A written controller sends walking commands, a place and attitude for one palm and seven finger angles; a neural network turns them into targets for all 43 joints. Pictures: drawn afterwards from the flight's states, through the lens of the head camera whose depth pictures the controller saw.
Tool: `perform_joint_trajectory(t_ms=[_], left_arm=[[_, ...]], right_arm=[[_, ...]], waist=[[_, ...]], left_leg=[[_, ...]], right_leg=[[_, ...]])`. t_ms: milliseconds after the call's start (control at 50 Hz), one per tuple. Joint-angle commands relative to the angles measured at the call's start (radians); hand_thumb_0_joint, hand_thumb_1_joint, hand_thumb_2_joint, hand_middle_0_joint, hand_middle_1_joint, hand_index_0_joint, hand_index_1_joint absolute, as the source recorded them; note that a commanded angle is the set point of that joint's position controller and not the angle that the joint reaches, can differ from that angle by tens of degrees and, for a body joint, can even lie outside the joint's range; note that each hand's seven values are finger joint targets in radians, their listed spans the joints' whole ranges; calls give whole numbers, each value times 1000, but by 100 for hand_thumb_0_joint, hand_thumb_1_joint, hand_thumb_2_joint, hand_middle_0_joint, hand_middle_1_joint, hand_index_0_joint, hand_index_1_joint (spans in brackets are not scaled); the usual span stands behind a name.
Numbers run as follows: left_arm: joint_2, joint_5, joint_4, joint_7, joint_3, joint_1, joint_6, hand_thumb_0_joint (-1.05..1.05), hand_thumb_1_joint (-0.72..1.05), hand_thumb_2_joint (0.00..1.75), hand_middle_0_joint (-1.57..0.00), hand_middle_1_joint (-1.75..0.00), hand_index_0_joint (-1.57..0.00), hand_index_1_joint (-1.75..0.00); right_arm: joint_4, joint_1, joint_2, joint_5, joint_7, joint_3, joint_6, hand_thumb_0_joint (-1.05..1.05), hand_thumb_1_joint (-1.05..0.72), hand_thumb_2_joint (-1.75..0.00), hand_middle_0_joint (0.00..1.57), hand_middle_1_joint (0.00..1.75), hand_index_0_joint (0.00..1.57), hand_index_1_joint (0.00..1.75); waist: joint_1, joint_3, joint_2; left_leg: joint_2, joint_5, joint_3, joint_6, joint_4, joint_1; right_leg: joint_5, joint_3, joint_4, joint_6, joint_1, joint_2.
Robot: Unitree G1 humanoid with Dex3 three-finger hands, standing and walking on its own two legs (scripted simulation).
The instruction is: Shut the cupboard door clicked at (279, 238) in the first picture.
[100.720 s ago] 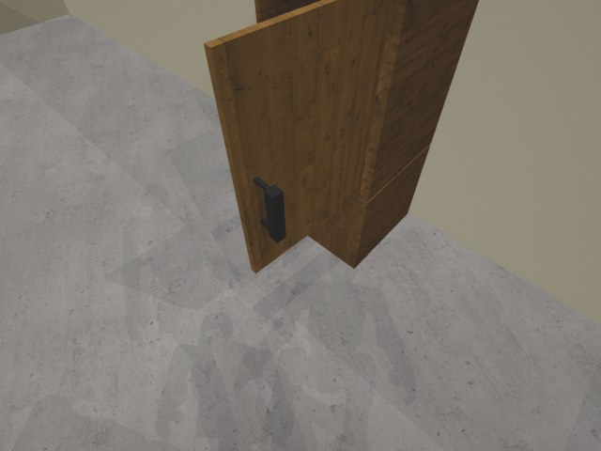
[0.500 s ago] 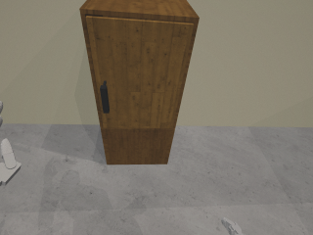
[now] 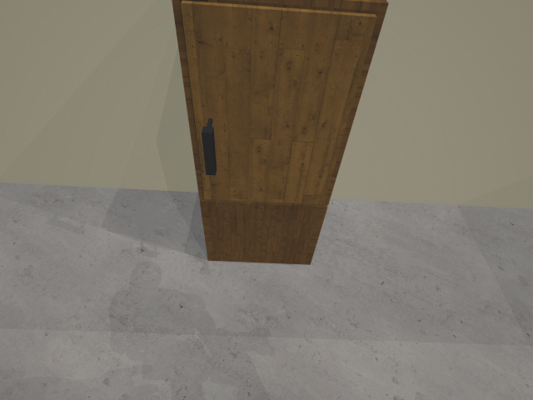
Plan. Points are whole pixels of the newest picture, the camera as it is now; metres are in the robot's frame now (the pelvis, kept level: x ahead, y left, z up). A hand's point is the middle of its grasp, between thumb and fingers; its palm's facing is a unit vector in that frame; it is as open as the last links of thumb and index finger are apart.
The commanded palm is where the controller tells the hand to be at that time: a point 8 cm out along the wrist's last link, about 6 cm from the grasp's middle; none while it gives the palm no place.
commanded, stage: let the arm hang, fingers relaxed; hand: left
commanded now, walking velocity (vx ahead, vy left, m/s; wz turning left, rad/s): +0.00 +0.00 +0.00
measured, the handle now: (210, 146) +0.76 +0.17 -0.09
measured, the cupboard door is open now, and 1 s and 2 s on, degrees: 0 0 0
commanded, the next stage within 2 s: look to check the result in 0.84 s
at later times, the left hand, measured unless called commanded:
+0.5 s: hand out of the picture -0.05 +0.21 -0.16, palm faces +0.02 -0.98 -0.20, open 7.3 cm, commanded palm none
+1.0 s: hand out of the picture -0.01 +0.18 -0.16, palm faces +0.01 -0.99 -0.16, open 7.3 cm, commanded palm none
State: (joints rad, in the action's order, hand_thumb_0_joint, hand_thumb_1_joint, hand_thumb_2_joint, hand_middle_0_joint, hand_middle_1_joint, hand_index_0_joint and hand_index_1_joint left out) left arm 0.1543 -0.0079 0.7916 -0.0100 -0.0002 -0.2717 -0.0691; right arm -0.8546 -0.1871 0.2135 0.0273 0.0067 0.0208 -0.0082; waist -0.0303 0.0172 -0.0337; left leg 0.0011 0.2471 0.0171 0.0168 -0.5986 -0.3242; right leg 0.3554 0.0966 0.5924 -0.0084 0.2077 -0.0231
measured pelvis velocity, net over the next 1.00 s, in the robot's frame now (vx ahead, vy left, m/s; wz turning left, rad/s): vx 0.01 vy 0.03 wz -0.03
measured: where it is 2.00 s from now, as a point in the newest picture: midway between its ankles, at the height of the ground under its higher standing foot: outside the picture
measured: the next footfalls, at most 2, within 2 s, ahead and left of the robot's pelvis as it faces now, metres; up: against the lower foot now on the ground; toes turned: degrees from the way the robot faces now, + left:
none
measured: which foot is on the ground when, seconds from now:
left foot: down 0.00-1.00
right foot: down 0.00-1.00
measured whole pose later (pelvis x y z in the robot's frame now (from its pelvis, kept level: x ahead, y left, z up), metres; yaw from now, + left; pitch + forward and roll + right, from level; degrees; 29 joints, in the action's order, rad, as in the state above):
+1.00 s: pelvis +0.01 +0.03 +0.01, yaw -2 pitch -1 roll +0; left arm 0.12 -0.01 1.14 -0.04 -0.01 -0.33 0.00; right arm -1.12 -0.32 0.12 0.01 0.04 -0.01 0.00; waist -0.01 0.02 -0.01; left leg -0.03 0.16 0.06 0.05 -0.41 -0.22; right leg 0.26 0.06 0.41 0.03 0.12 -0.05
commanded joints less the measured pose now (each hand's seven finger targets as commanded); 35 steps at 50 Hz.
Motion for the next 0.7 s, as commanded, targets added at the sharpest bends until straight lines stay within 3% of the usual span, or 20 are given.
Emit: perform_joint_trajectory(t_ms=[0,40,160,240,440,680], left_arm=[[136,-10,52,-9,-56,-48,60,0,90,90,-20,-30,-20,-30],[136,-8,106,-8,-53,-62,60,0,90,90,-20,-30,-20,-30],[129,-8,236,-7,-34,-90,68,0,90,90,-20,-30,-20,-30],[121,-7,295,-11,-24,-114,66,0,90,90,-20,-30,-20,-30],[97,-10,346,-21,-19,-161,62,0,90,90,-20,-30,-20,-30],[66,-9,339,-28,-25,-159,68,0,90,90,-20,-30,-20,-30]], right_arm=[[-20,-8,104,4,18,-32,12,0,-90,-90,20,30,20,30],[-51,-30,91,3,21,-34,9,0,-90,-90,20,30,20,30],[-130,-92,97,-12,28,-44,14,0,-90,-90,20,30,20,30],[-177,-114,91,-15,30,-40,14,0,-90,-90,20,30,20,30],[-230,-149,62,-13,31,-39,11,0,-90,-90,20,30,20,30],[-243,-184,19,-11,32,-39,17,0,-90,-90,20,30,20,30]], waist=[[32,-25,188],[34,-28,256],[29,-19,59],[26,27,35],[28,79,34],[26,91,44]], left_leg=[[87,-83,-124,18,205,41],[86,-14,-130,18,246,39],[108,-80,-141,29,279,108],[109,-47,-137,31,306,118],[98,57,-135,31,349,92],[82,-15,-106,27,319,95]], right_leg=[[-93,-122,-222,-30,-41,-69],[-101,-111,-232,-35,-61,-66],[-135,-94,-266,-26,-58,-68],[-111,-93,-276,-22,-31,-74],[-79,-99,-265,-18,-7,-74],[-108,-100,-259,-18,3,-76]])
